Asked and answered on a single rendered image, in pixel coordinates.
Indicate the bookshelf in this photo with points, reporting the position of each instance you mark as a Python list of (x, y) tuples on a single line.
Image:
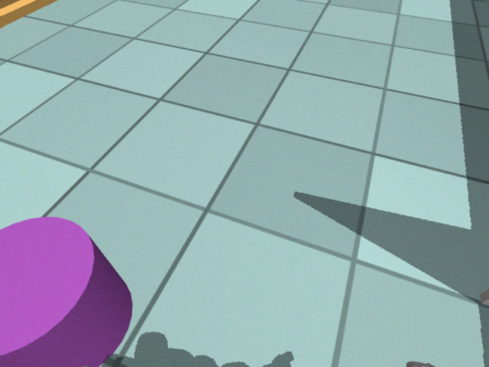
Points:
[(12, 10)]

